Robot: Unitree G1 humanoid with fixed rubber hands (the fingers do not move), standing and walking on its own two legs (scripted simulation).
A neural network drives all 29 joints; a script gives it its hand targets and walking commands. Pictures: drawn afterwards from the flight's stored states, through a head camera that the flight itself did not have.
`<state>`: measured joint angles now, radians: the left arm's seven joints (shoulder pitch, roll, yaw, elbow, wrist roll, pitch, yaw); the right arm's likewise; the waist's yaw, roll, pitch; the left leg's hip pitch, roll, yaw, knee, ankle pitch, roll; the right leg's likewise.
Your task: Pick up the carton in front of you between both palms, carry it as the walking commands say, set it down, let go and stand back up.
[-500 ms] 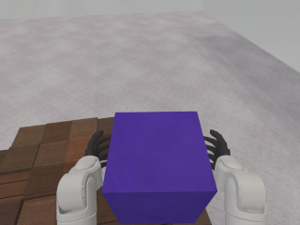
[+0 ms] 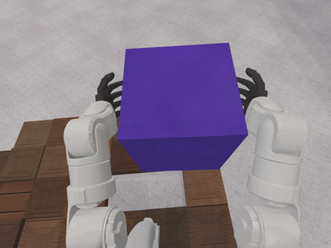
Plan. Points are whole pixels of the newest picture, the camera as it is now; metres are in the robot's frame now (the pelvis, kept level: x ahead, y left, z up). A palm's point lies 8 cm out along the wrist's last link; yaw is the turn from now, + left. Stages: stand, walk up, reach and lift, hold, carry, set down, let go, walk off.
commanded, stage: carry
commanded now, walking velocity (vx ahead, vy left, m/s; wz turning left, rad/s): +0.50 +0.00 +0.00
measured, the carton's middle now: (178, 117) +0.41 +0.01 +0.07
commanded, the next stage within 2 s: none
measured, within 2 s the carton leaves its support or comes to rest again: neither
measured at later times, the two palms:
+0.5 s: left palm (138, 16) +0.72 +0.15 +0.15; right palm (243, 14) +0.70 -0.15 +0.16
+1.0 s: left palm out of the picture +1.02 +0.16 +0.11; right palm out of the picture +1.03 -0.14 +0.11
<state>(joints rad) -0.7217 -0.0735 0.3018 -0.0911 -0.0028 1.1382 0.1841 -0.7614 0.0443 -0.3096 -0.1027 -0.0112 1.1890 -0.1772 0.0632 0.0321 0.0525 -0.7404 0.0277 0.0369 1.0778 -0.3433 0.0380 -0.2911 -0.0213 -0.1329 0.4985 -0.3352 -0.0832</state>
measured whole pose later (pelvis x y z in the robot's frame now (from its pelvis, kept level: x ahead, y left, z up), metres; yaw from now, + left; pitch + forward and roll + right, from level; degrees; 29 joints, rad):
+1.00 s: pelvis +0.69 +0.00 +0.00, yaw +0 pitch +5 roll -1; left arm -0.51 -0.09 0.23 -0.05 0.02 1.11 0.16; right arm -0.48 0.11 -0.26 -0.13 -0.07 1.14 -0.14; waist 0.04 0.03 -0.03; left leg -0.60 0.03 0.10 0.56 -0.04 0.07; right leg -0.10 0.05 -0.08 0.45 -0.46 -0.04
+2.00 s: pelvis +1.36 +0.02 -0.06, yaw +0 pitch +6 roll +1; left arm -0.50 -0.07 0.24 -0.07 0.01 1.10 0.15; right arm -0.48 0.14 -0.25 -0.11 -0.08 1.09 -0.13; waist 0.01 -0.03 -0.01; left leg -0.56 -0.01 0.15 0.59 -0.13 0.09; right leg -0.28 0.01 -0.02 0.96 -0.53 -0.02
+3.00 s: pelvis +1.98 +0.02 -0.05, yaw -1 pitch +4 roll +1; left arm -0.06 -0.13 0.09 -0.42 0.07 1.24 0.12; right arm -0.07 0.13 -0.06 -0.39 -0.07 1.22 -0.12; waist -0.01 -0.04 -0.13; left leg -0.44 0.06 0.25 0.53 -0.16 0.07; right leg -0.22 -0.08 -0.08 0.98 -0.46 0.02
